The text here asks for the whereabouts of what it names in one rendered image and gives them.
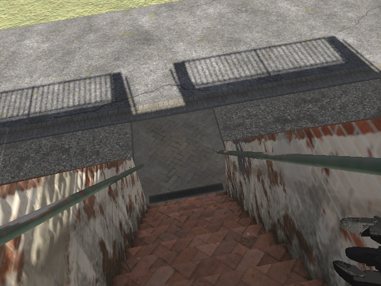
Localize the stairs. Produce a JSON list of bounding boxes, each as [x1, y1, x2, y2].
[[112, 191, 328, 286]]

